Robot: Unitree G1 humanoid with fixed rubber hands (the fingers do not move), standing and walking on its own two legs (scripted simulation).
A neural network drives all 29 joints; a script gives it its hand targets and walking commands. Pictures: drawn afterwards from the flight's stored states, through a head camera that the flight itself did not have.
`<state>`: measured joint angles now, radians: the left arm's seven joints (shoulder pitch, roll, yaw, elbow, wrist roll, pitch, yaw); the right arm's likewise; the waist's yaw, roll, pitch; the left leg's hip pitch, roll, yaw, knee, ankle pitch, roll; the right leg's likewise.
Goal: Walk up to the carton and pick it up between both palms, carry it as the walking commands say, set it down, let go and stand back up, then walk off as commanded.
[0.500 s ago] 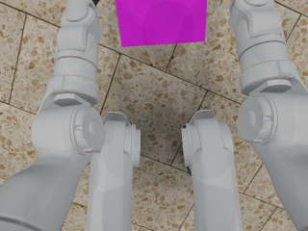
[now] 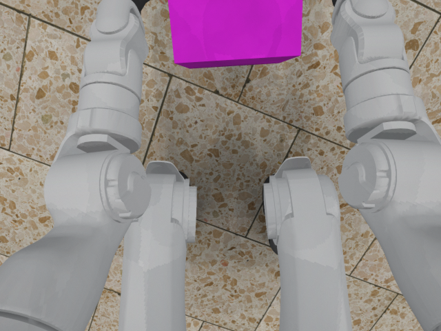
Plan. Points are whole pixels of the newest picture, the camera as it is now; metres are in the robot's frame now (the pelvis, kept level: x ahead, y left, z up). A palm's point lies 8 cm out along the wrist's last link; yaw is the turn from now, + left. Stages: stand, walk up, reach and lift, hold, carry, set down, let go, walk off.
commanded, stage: set down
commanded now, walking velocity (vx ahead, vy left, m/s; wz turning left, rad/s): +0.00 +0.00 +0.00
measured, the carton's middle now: out of the picture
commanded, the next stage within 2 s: none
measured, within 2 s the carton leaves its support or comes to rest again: neither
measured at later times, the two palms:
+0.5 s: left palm (124, 2) +0.53 +0.12 -0.19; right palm out of the picture +0.53 -0.17 -0.19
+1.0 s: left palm (105, 20) +0.51 +0.16 -0.20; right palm out of the picture +0.53 -0.19 -0.19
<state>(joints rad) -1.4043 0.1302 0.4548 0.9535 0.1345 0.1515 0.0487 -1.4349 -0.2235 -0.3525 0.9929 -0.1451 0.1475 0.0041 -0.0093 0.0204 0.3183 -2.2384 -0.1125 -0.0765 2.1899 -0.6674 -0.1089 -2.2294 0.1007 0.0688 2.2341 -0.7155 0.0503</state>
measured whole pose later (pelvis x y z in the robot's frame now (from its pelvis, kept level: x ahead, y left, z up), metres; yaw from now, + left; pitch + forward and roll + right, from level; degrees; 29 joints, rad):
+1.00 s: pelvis -0.02 +0.00 -0.01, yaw +0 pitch +35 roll +2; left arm -1.45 0.27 0.24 1.14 -0.11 0.04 0.11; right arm -1.54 -0.42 -0.07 1.22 0.13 0.04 -0.05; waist 0.01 0.01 0.43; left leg -2.22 -0.07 -0.04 2.22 -0.61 -0.09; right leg -2.22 0.07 0.06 2.27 -0.66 0.04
